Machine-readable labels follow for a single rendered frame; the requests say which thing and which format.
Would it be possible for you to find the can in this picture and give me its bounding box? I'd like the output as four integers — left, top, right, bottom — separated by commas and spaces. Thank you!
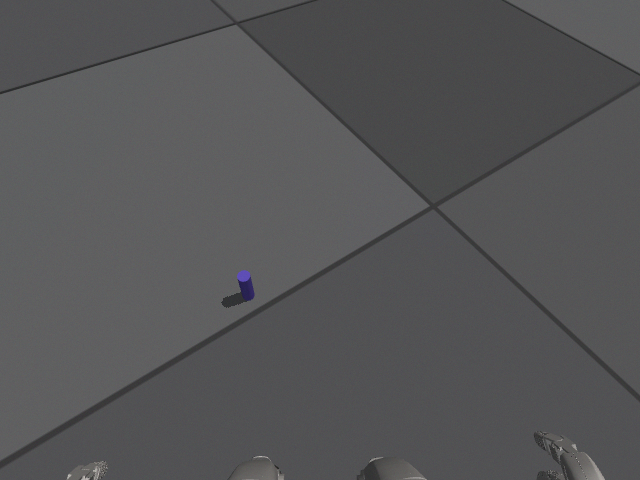
237, 270, 255, 301

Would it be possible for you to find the right robot hand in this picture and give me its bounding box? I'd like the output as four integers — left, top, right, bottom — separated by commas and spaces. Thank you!
534, 431, 605, 480

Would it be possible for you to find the left robot hand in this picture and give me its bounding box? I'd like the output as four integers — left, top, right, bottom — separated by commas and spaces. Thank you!
67, 461, 108, 480

